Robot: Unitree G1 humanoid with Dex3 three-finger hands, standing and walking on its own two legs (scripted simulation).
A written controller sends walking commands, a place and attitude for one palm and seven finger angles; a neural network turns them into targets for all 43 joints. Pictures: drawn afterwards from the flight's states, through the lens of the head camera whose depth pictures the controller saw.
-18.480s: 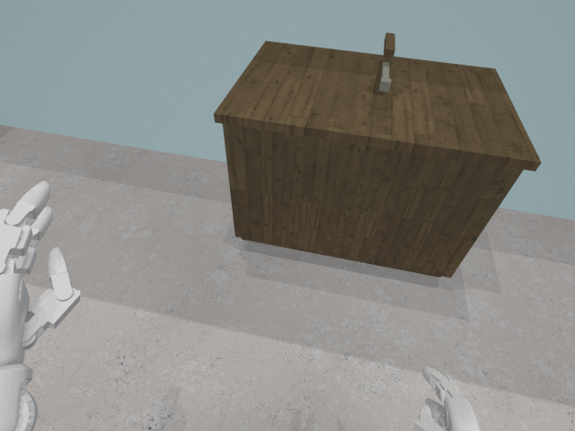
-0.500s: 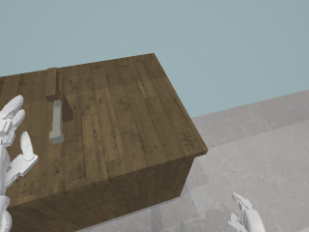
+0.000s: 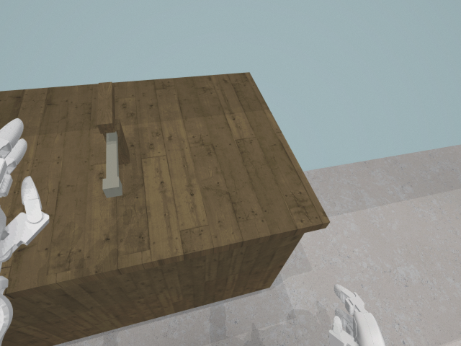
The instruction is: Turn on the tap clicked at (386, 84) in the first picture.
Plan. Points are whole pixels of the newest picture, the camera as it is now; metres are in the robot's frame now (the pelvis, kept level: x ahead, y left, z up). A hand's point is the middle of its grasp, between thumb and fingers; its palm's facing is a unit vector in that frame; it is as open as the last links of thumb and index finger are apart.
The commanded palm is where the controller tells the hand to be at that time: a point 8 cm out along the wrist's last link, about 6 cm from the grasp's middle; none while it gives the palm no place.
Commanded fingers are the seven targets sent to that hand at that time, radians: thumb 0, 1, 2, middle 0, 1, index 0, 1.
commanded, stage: come to a stop and stand still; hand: left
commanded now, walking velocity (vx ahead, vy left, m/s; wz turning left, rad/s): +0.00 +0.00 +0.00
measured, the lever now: (112, 187) +0.36 +0.26 +0.03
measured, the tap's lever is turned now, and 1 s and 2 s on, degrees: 0 0 0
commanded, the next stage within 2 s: look again from close up in 0.40 s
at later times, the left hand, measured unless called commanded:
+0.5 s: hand (41, 215) +0.22 +0.27 +0.16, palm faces +0.38 -0.85 -0.38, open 7.4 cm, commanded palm +0.16 +0.30 +0.17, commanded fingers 0.00 0.90 0.90 -0.20 -0.30 -0.20 -0.30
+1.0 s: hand (64, 215) +0.23 +0.24 +0.16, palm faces +0.36 -0.85 -0.38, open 7.4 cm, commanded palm +0.17 +0.28 +0.17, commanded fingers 0.00 0.90 0.90 -0.20 -0.30 -0.20 -0.30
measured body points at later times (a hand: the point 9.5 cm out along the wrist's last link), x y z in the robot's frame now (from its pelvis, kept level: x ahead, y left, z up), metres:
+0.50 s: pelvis +0.00 +0.02 +0.00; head +0.03 +0.04 +0.45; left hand +0.20 +0.31 +0.18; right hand +0.19 -0.20 -0.07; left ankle +0.02 +0.08 -0.74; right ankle +0.01 -0.13 -0.74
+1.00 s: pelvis +0.01 +0.00 +0.00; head +0.04 +0.02 +0.45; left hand +0.20 +0.29 +0.18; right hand +0.19 -0.23 -0.07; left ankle +0.02 +0.08 -0.74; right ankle +0.01 -0.13 -0.74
